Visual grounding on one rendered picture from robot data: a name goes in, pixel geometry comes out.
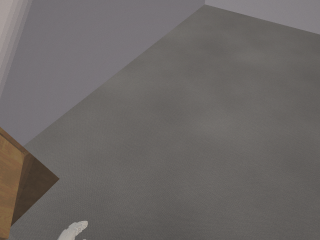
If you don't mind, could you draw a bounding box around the left robot hand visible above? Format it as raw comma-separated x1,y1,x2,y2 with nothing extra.
57,221,88,240

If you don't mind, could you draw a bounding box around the cupboard door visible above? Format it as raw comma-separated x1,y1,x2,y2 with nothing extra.
0,135,25,240

